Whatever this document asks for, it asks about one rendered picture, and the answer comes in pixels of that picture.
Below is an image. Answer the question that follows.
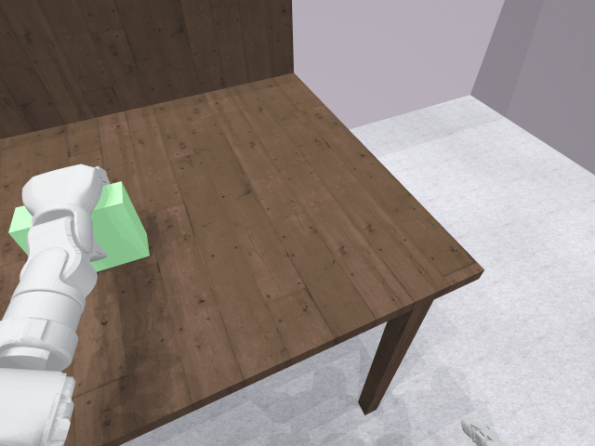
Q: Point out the robot left hand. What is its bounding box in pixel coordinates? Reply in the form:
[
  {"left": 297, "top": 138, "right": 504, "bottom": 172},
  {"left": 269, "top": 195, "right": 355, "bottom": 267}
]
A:
[{"left": 22, "top": 164, "right": 110, "bottom": 262}]

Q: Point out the table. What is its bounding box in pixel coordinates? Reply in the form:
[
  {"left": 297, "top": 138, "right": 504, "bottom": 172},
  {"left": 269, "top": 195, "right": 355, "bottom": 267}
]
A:
[{"left": 0, "top": 0, "right": 484, "bottom": 446}]

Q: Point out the sponge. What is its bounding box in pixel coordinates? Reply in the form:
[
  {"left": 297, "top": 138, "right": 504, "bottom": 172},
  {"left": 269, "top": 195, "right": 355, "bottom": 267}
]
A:
[{"left": 9, "top": 181, "right": 150, "bottom": 272}]

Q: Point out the left robot upper arm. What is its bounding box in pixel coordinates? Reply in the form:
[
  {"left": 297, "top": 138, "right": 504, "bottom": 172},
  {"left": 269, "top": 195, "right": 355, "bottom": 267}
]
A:
[{"left": 0, "top": 368, "right": 75, "bottom": 446}]

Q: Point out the robot left forearm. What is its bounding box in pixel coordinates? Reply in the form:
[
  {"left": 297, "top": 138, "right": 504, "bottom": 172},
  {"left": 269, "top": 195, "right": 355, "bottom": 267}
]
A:
[{"left": 0, "top": 203, "right": 98, "bottom": 372}]

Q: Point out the robot right hand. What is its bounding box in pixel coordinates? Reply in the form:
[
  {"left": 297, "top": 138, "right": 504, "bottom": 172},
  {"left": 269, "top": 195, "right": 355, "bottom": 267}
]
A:
[{"left": 461, "top": 419, "right": 510, "bottom": 446}]

